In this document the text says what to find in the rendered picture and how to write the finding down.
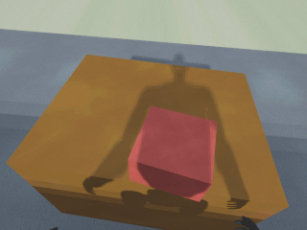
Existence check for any carton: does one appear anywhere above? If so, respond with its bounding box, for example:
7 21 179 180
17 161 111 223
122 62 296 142
128 105 218 202

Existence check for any pedestal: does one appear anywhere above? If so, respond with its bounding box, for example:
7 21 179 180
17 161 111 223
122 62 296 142
7 55 289 230

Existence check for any robot right hand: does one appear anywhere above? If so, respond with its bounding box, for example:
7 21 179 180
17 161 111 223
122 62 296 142
234 216 260 230

